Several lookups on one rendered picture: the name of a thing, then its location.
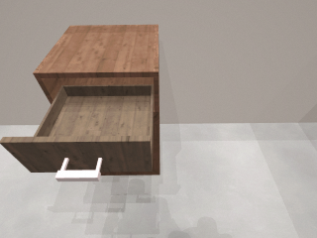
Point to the handle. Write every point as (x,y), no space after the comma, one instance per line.
(78,175)

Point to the cabinet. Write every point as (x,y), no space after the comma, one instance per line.
(105,55)

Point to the drawer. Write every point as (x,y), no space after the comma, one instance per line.
(114,122)

